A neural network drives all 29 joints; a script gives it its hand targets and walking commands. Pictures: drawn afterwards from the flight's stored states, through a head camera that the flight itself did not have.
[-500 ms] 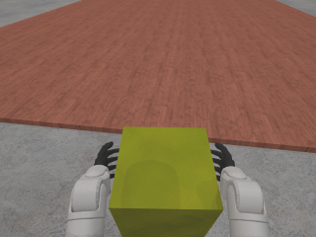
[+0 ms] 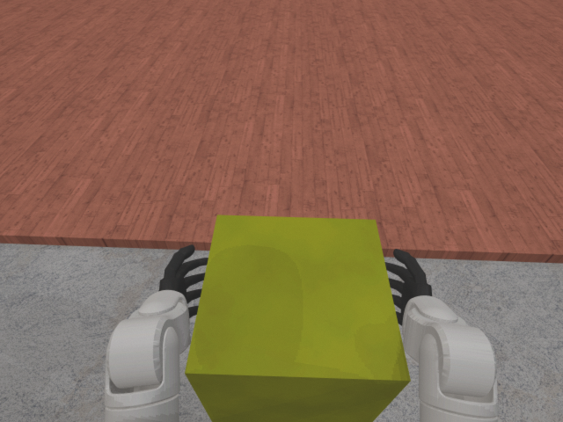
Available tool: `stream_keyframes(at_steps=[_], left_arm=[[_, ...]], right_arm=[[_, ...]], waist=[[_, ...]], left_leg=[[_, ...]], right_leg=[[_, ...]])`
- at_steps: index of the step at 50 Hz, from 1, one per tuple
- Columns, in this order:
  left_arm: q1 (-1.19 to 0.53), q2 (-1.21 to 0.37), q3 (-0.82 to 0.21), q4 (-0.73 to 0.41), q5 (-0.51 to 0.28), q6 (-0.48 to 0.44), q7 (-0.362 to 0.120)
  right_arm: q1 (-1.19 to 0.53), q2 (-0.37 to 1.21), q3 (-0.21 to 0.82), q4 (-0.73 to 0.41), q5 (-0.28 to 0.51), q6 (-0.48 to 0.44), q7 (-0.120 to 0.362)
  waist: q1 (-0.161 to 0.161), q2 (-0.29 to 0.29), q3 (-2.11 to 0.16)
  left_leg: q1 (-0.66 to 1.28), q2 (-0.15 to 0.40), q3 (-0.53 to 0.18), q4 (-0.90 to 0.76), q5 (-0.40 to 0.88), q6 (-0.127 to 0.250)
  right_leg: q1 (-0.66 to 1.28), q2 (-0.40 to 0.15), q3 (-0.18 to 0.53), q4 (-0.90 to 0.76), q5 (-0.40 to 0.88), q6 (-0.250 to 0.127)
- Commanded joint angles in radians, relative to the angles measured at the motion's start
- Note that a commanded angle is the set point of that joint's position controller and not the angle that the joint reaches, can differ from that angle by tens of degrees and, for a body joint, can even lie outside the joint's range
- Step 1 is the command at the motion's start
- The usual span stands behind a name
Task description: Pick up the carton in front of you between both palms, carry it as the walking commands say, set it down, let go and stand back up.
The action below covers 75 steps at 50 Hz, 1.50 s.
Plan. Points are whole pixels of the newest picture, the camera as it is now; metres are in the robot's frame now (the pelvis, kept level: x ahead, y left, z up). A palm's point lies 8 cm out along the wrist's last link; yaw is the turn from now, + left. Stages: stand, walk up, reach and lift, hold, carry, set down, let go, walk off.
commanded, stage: carry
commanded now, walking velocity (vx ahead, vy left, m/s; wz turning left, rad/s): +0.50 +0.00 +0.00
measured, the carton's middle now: (292, 330) +0.27 -0.01 +0.02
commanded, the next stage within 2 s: none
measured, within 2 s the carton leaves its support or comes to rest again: neither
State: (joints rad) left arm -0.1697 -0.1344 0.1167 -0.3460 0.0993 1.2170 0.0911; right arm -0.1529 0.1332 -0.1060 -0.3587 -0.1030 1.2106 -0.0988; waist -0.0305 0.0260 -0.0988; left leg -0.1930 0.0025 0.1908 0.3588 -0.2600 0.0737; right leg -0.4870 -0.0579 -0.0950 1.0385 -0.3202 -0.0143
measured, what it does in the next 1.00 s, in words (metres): walks ahead: right foot, then left foot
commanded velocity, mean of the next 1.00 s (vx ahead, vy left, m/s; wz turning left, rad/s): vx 0.50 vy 0.00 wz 0.00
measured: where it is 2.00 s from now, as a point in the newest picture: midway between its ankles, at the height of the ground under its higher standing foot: (268, 195)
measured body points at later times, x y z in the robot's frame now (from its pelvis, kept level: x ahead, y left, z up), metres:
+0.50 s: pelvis +0.33 -0.05 +0.00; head +0.35 -0.06 +0.45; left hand +0.57 +0.14 +0.06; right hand +0.62 -0.16 +0.05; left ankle +0.32 +0.10 -0.68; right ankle +0.32 -0.10 -0.75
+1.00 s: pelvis +0.64 +0.03 -0.01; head +0.70 +0.04 +0.44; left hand +1.03 +0.18 +0.13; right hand +1.02 -0.12 +0.13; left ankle +0.65 +0.09 -0.75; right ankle +0.64 -0.11 -0.66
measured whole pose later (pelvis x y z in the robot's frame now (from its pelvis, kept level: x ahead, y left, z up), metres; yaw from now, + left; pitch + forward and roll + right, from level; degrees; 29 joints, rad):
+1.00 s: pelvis +0.64 +0.03 -0.01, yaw +2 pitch +5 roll -1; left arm -0.75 0.00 0.23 -0.11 0.06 1.34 0.13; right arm -0.73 0.01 -0.23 -0.11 -0.02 1.32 -0.16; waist -0.06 -0.01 0.05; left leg -0.34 0.01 0.20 0.48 -0.23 0.09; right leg -0.63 -0.05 -0.03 1.16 -0.34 -0.05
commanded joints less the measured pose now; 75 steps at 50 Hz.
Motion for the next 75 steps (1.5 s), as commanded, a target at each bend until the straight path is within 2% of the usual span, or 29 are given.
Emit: stream_keyframes(at_steps=[1, 9, 12, 13, 14, 15, 18, 23, 34, 36, 38, 39, 40, 41, 44, 56, 58, 60, 61, 62, 63, 64, 65, 66, 68, 71, 73, 74, 75], left_arm=[[-0.372, -0.896, -0.699, -0.005, -0.346, -0.010, -0.247], [-0.412, -0.904, -0.718, -0.037, -0.345, -0.011, -0.236], [-0.399, -0.903, -0.724, -0.037, -0.366, -0.015, -0.248], [-0.396, -0.901, -0.722, -0.036, -0.371, -0.017, -0.253], [-0.396, -0.883, -0.711, -0.016, -0.363, -0.023, -0.258], [-0.378, -0.912, -0.722, 0.002, -0.374, -0.031, -0.264], [-0.428, -0.985, -0.757, -0.046, -0.415, -0.053, -0.274], [-0.386, -0.982, -0.780, -0.081, -0.437, -0.073, -0.292], [-0.529, -0.731, -0.721, -0.151, -0.418, -0.019, -0.249], [-0.634, -0.657, -0.705, -0.126, -0.415, 0.004, -0.228], [-0.751, -0.602, -0.683, -0.085, -0.421, 0.035, -0.207], [-0.815, -0.581, -0.664, -0.057, -0.424, 0.054, -0.197], [-0.880, -0.596, -0.646, -0.038, -0.440, 0.071, -0.187], [-0.944, -0.601, -0.628, -0.003, -0.447, 0.082, -0.180], [-1.078, -0.695, -0.586, 0.077, -0.457, 0.093, -0.166], [-1.392, -0.825, -0.467, 0.342, -0.430, 0.110, -0.151], [-1.406, -0.847, -0.447, 0.376, -0.430, 0.117, -0.161], [-1.425, -0.874, -0.431, 0.417, -0.421, 0.116, -0.169], [-1.386, -0.891, -0.417, 0.441, -0.419, 0.113, -0.175], [-1.339, -0.908, -0.409, 0.450, -0.422, 0.110, -0.181], [-1.329, -0.896, -0.397, 0.459, -0.415, 0.101, -0.179], [-1.324, -0.908, -0.398, 0.438, -0.417, 0.096, -0.181], [-1.370, -0.935, -0.414, 0.367, -0.436, 0.085, -0.184], [-1.440, -0.972, -0.439, 0.278, -0.469, 0.078, -0.186], [-1.540, -1.002, -0.498, 0.135, -0.528, 0.069, -0.188], [-1.515, -0.949, -0.549, 0.021, -0.555, 0.054, -0.189], [-1.472, -0.910, -0.577, 0.011, -0.570, 0.057, -0.193], [-1.451, -0.894, -0.583, 0.025, -0.569, 0.059, -0.198], [-1.415, -0.882, -0.587, 0.057, -0.566, 0.063, -0.201]], right_arm=[[-0.462, 0.898, 0.727, -0.054, 0.431, 0.008, 0.275], [-0.438, 0.882, 0.713, -0.017, 0.424, 0.004, 0.295], [-0.433, 0.877, 0.713, -0.035, 0.410, 0.001, 0.289], [-0.435, 0.868, 0.712, -0.039, 0.404, -0.001, 0.287], [-0.443, 0.872, 0.719, -0.051, 0.402, 0.003, 0.286], [-0.450, 0.872, 0.720, -0.055, 0.400, -0.001, 0.286], [-0.434, 0.953, 0.730, -0.031, 0.393, -0.035, 0.282], [-0.338, 0.998, 0.740, -0.010, 0.356, -0.080, 0.258], [-0.573, 0.760, 0.749, -0.162, 0.420, -0.011, 0.228], [-0.671, 0.682, 0.722, -0.138, 0.431, 0.018, 0.221], [-0.744, 0.620, 0.671, -0.061, 0.432, 0.046, 0.211], [-0.782, 0.590, 0.639, -0.024, 0.435, 0.060, 0.206], [-0.847, 0.567, 0.612, 0.010, 0.434, 0.066, 0.201], [-0.899, 0.598, 0.604, 0.037, 0.470, 0.080, 0.198], [-1.103, 0.713, 0.602, 0.060, 0.539, 0.095, 0.203], [-1.429, 0.839, 0.460, 0.321, 0.511, 0.118, 0.203], [-1.436, 0.852, 0.437, 0.359, 0.488, 0.121, 0.201], [-1.470, 0.886, 0.428, 0.383, 0.478, 0.128, 0.201], [-1.467, 0.893, 0.426, 0.387, 0.474, 0.126, 0.201], [-1.467, 0.902, 0.428, 0.394, 0.468, 0.120, 0.201], [-1.420, 0.946, 0.431, 0.415, 0.458, 0.122, 0.204], [-1.411, 0.941, 0.404, 0.430, 0.438, 0.117, 0.199], [-1.425, 0.951, 0.408, 0.391, 0.424, 0.109, 0.193], [-1.451, 0.957, 0.413, 0.341, 0.412, 0.100, 0.185], [-1.429, 0.934, 0.411, 0.268, 0.385, 0.081, 0.158], [-1.347, 0.839, 0.415, 0.188, 0.310, 0.054, 0.120], [-1.305, 0.785, 0.438, 0.163, 0.287, 0.052, 0.106], [-1.278, 0.758, 0.443, 0.168, 0.282, 0.054, 0.101], [-1.265, 0.745, 0.458, 0.178, 0.283, 0.058, 0.101]], waist=[[0.011, 0.065, -0.186], [0.012, 0.147, -0.055], [0.043, 0.125, -0.184], [0.063, 0.067, -0.251], [0.062, -0.178, -0.336], [0.065, -0.303, -0.336], [0.047, -0.056, -0.286], [0.046, -0.125, -0.266], [0.060, -0.176, -0.064], [0.047, -0.181, -0.100], [-0.023, -0.099, -0.222], [-0.055, 0.034, -0.297], [-0.058, 0.293, -0.343], [-0.056, 0.274, -0.341], [-0.037, 0.045, -0.353], [-0.037, 0.117, -0.318], [-0.035, 0.135, -0.314], [0.001, 0.034, -0.353], [0.081, 0.010, -0.419], [0.171, -0.031, -0.410], [0.106, -0.351, -0.497], [0.164, -0.330, -0.563], [0.184, -0.235, -0.546], [0.175, -0.126, -0.493], [0.145, -0.100, -0.406], [0.150, -0.138, -0.408], [0.134, -0.161, -0.363], [0.109, -0.154, -0.346], [0.078, -0.215, -0.385]], left_leg=[[0.323, 0.274, -0.274, -0.155, 0.401, 0.066], [0.206, 0.224, -0.082, -0.151, 0.570, 0.027], [0.174, 0.174, 0.034, 0.179, 0.751, -0.028], [0.047, 0.154, 0.024, 0.370, 0.555, -0.048], [-0.205, 0.058, 0.004, 0.695, 0.258, -0.095], [-0.398, -0.039, -0.103, 0.893, -0.181, -0.086], [-0.430, 0.110, -0.205, 0.905, -0.079, -0.029], [-0.393, 0.109, -0.120, 0.618, 0.014, -0.058], [-0.396, 0.059, 0.016, 0.207, 0.229, -0.032], [-0.266, 0.025, 0.033, 0.191, 0.177, -0.010], [0.074, -0.046, 0.086, 0.154, 0.089, -0.009], [0.253, 0.143, -0.201, 0.090, -0.070, 0.023], [0.437, 0.373, -0.687, -0.032, -0.118, 0.179], [0.443, 0.381, -0.736, -0.072, 0.031, 0.205], [0.341, 0.317, -0.459, 0.023, 0.330, 0.135], [0.361, 0.204, -0.142, 0.060, 0.576, 0.120], [0.413, 0.206, -0.125, 0.130, 0.716, 0.105], [0.373, 0.126, -0.045, 0.388, 1.021, 0.036], [0.251, 0.116, -0.025, 0.578, 0.919, -0.001], [-0.041, 0.104, -0.056, 0.754, 0.616, -0.019], [-0.531, -0.015, -0.104, 0.969, -0.266, -0.040], [-0.727, -0.062, -0.165, 1.153, -0.319, -0.035], [-0.808, -0.032, -0.223, 1.219, -0.277, -0.018], [-0.840, -0.009, -0.235, 1.195, -0.263, -0.006], [-0.911, 0.002, -0.187, 1.142, -0.258, 0.003], [-0.874, 0.000, -0.095, 1.066, -0.262, 0.025], [-0.745, 0.007, -0.074, 0.783, -0.188, 0.031], [-0.536, -0.022, -0.039, 0.521, -0.092, 0.032], [-0.298, -0.124, 0.088, 0.471, -0.030, 0.042]], right_leg=[[-0.186, -0.012, -0.011, -0.155, 0.061, 0.009], [0.021, 0.032, -0.145, -0.505, 0.294, -0.017], [0.362, 0.117, -0.229, -0.568, 0.197, -0.028], [0.552, 0.030, -0.127, -0.577, 0.123, -0.026], [0.726, -0.275, 0.395, -0.698, -0.132, -0.158], [0.766, -0.383, 0.676, -0.843, -0.038, -0.248], [0.604, -0.314, 0.371, -0.800, 0.248, -0.166], [0.542, -0.240, 0.129, -0.857, 0.285, -0.120], [0.584, -0.177, -0.049, -0.816, 0.513, -0.110], [0.581, -0.171, -0.080, -0.701, 0.655, -0.093], [0.463, -0.096, -0.154, -0.361, 0.674, -0.053], [0.277, -0.048, -0.142, -0.110, 0.419, -0.028], [-0.049, 0.101, -0.073, 0.169, -0.019, 0.008], [-0.162, 0.097, 0.054, 0.333, -0.177, -0.018], [-0.208, -0.003, 0.117, 0.304, -0.063, -0.062], [-0.216, 0.033, -0.038, -0.267, 0.177, -0.035], [-0.196, 0.057, -0.067, -0.337, 0.190, -0.050], [0.048, 0.153, -0.157, -0.493, 0.233, -0.073], [0.321, 0.113, -0.111, -0.682, 0.418, -0.076], [0.616, -0.003, -0.013, -0.684, 0.626, -0.066], [1.094, -0.264, 0.332, -0.404, 1.523, -0.182], [1.225, -0.309, 0.424, -0.415, 1.538, -0.307], [1.168, -0.306, 0.451, -0.470, 1.183, -0.324], [1.102, -0.279, 0.423, -0.513, 0.920, -0.269], [1.039, -0.250, 0.365, -0.524, 0.831, -0.194], [0.938, -0.204, 0.264, -0.565, 0.809, -0.192], [0.809, -0.146, 0.177, -0.614, 0.833, -0.178], [0.653, -0.100, 0.085, -0.641, 0.904, -0.152], [0.550, -0.091, 0.042, -0.584, 1.198, -0.149]])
